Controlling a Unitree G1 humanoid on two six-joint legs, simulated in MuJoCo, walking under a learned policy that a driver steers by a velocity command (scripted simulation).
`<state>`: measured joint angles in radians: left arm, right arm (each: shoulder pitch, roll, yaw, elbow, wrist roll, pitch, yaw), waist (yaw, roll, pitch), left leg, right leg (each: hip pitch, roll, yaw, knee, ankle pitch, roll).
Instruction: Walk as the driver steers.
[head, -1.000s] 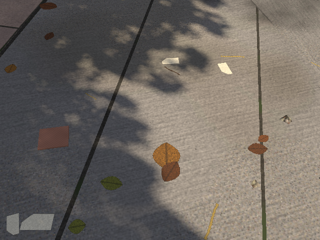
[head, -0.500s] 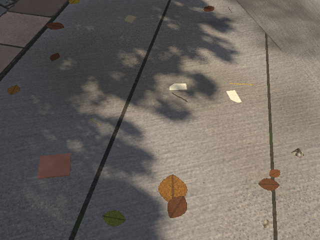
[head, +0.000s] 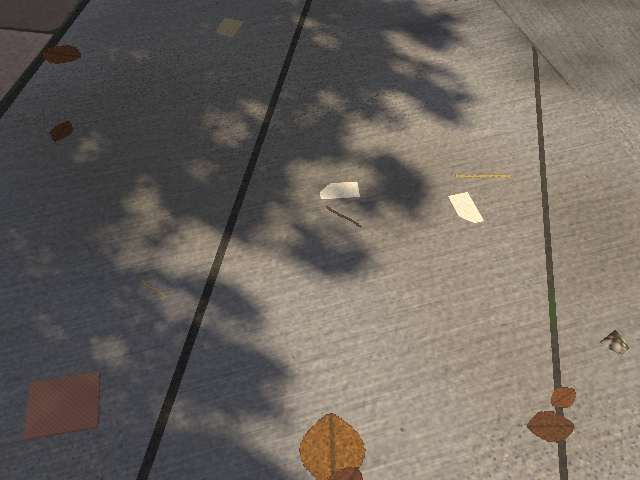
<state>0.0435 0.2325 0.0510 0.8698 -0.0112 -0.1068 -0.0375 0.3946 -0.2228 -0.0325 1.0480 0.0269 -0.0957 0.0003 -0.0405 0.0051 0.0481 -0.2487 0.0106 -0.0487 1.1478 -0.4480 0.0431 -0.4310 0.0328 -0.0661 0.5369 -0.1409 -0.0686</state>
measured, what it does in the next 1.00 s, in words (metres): walks ahead: left foot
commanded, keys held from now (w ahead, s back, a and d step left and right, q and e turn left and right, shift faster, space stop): w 0.52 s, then w+e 0.48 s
